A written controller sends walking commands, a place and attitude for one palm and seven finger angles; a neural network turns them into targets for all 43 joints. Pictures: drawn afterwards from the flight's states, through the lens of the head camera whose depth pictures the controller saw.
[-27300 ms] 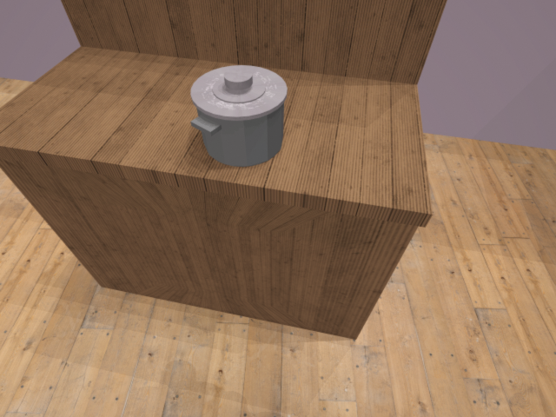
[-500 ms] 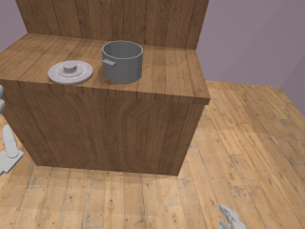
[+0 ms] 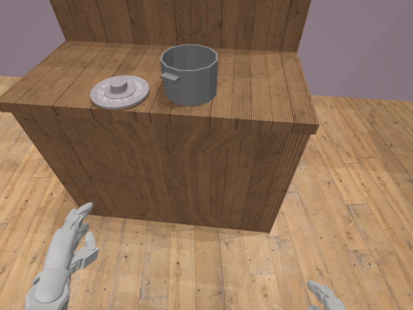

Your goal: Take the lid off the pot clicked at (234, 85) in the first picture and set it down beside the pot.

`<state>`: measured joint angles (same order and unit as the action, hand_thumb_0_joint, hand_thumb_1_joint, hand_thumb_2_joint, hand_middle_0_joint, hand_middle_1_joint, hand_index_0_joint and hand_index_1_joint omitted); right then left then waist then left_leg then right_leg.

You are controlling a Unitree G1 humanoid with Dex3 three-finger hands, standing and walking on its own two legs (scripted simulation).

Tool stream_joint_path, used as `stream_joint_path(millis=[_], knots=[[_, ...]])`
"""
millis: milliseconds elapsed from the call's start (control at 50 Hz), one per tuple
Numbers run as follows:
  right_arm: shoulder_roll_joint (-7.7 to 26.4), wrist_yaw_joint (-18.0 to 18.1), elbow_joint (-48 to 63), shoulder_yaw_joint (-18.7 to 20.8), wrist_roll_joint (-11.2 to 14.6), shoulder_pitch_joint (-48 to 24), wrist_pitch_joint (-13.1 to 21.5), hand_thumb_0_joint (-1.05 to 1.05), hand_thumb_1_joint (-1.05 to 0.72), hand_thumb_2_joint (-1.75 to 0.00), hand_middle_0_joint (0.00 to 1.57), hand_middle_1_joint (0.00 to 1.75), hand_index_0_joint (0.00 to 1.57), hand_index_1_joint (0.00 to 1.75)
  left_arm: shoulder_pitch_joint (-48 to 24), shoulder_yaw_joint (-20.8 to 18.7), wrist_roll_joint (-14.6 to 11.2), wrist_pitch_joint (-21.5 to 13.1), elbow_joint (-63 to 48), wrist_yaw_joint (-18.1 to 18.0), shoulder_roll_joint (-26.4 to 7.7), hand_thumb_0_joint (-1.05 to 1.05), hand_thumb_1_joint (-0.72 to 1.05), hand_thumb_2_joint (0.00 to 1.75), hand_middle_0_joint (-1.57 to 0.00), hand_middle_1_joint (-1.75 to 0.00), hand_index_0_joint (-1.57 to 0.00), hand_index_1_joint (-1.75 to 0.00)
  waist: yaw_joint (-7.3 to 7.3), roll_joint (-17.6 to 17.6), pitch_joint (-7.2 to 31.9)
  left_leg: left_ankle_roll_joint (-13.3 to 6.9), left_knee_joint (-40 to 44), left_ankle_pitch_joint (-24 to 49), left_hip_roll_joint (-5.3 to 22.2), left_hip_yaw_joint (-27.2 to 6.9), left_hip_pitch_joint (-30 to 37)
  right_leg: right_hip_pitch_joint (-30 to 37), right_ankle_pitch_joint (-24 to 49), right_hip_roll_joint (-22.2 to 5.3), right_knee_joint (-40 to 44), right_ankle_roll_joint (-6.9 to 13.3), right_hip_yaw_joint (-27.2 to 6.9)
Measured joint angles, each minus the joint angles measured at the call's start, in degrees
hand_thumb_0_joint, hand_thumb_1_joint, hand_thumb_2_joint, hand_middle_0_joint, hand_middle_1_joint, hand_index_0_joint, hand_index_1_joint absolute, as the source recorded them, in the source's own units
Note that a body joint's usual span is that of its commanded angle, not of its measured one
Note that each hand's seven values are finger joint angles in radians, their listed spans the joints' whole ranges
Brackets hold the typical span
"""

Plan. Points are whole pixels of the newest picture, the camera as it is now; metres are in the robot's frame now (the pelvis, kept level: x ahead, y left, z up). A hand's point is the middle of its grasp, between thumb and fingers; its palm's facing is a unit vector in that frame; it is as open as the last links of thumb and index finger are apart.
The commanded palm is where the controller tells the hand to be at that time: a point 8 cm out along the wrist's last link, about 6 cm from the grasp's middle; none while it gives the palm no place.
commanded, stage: stop stepping back and stand still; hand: left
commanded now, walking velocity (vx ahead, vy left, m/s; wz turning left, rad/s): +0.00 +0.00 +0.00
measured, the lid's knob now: (118, 84) +0.75 +0.33 +0.04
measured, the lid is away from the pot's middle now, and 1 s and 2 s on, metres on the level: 0.23 0.23 0.23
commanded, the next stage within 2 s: let the arm hang, fingers relaxed in 0.76 s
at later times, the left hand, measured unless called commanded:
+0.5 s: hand out of the picture -0.02 +0.17 -0.16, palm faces +0.04 -0.97 -0.24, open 7.3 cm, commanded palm none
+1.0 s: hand out of the picture +0.04 +0.13 -0.17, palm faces +0.06 -0.98 -0.20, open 7.3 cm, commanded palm none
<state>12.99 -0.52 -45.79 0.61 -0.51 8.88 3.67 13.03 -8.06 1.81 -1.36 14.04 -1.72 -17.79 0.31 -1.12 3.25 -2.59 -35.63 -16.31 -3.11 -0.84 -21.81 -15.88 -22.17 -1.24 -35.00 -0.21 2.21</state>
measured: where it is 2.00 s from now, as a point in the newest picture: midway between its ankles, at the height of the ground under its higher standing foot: outside the picture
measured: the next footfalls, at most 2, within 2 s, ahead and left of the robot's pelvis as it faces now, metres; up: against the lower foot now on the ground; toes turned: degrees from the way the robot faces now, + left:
none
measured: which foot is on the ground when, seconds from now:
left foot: down 0.00-1.00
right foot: down 0.00-1.00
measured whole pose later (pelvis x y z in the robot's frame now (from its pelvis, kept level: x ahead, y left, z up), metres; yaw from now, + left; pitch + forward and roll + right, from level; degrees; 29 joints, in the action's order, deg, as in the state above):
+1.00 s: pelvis +0.03 -0.04 +0.01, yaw +0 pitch -1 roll +0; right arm 6.6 2.7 -64.0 1.4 -0.4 17.9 -0.5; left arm 14.9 -1.5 -0.2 0.2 63.8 -2.9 -7.9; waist 1.0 -0.2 -2.1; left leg 0.6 -28.7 -15.8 0.0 -2.8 -11.9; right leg -4.4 -19.3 2.2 -24.6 2.8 3.6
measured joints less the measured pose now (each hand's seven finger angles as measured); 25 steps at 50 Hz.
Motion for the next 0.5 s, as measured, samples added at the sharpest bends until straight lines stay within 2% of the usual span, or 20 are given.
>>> stream_joint_path(millis=[60, 120, 140, 180, 280, 380, 500], knots=[[-0.81, 0.28, -1.85, 0.12, -0.44, 0.23, -1.95, 0.01, -0.91, -0.90, 0.21, 0.30, 0.20, 0.30, -1.39, 4.39, -0.14, 4.42, 19.06, 0.66, 3.85, 0.00, 0.91, 0.90, -0.20, -0.30, -0.19, -0.29, 1.36, 0.79, -1.69, 0.45, -1.04, -0.98, 0.27, -0.40, 0.96, 1.04, -0.44, 0.31, -0.92, 0.33, 0.36], [-1.93, 0.84, -3.83, 0.20, -0.49, 2.16, -3.25, 0.01, -0.91, -0.90, 0.20, 0.30, 0.20, 0.30, 0.52, 7.51, -0.76, 5.62, 30.89, 0.91, 7.42, 0.01, 0.91, 0.90, -0.20, -0.30, -0.20, -0.29, 1.92, 3.03, -4.12, 1.00, -0.77, -1.37, 0.72, -0.94, 2.89, 3.43, -0.49, 0.86, 0.19, 1.01, 0.84], [-2.25, 1.07, -4.66, 0.26, -0.49, 3.01, -3.55, 0.01, -0.91, -0.90, 0.20, 0.30, 0.20, 0.30, 1.27, 7.35, -1.36, 5.42, 33.52, 0.48, 8.37, 0.00, 0.93, 0.90, -0.20, -0.30, -0.20, -0.29, 1.84, 3.70, -4.83, 1.12, -0.56, -1.37, 0.91, -1.21, 3.29, 4.09, -0.31, 1.09, 0.83, 1.14, 1.08], [-2.91, 1.57, -6.63, 0.33, -0.53, 4.97, -4.05, 0.00, -0.91, -0.90, 0.20, 0.30, 0.20, 0.30, 1.83, 5.80, -1.85, 4.54, 36.81, -0.54, 7.76, -0.02, 0.99, 0.90, -0.21, -0.30, -0.21, -0.30, 1.00, 4.61, -6.01, 1.37, 0.03, -1.09, 1.29, -1.99, 3.69, 5.10, 0.34, 1.59, 2.41, 1.34, 1.80], [-3.43, 2.35, -11.13, 0.57, -0.38, 8.39, -5.30, 0.01, -0.91, -0.90, 0.20, 0.30, 0.20, 0.30, 3.87, 6.34, -1.65, 3.88, 43.50, 0.22, 5.54, -0.03, 1.00, 0.90, -0.21, -0.30, -0.21, -0.30, -0.29, 3.66, -7.34, 1.67, 2.52, 0.13, 1.84, -2.89, 4.71, 7.01, 2.36, 2.33, 6.61, 1.66, 2.56], [-3.93, 2.49, -13.80, 0.68, -0.01, 9.93, -5.45, 0.01, -0.91, -0.90, 0.20, 0.30, 0.20, 0.30, 5.81, 6.91, -1.73, 3.31, 48.03, -0.10, 5.44, -0.01, 0.95, 0.90, -0.20, -0.30, -0.20, -0.30, -0.09, 1.69, -7.40, 1.85, 4.61, 0.96, 2.00, -2.79, 5.99, 8.32, 3.40, 2.48, 8.97, 1.79, 2.40], [-5.26, 2.53, -15.85, 0.36, 0.19, 9.91, -5.05, 0.00, -0.91, -0.90, 0.20, 0.30, 0.20, 0.30, 5.57, 7.38, -1.89, 2.58, 50.33, -0.63, 7.29, 0.00, 0.93, 0.90, -0.20, -0.30, -0.20, -0.30, 0.30, 0.10, -6.77, 2.01, 5.85, 1.19, 2.11, -2.34, 7.37, 9.33, 3.55, 2.52, 9.76, 1.93, 1.93]])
